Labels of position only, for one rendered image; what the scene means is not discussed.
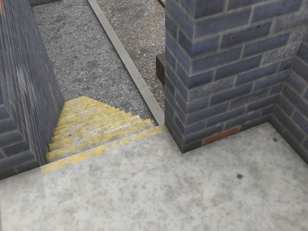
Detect stairs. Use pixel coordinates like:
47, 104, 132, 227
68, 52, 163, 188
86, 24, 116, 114
45, 96, 154, 164

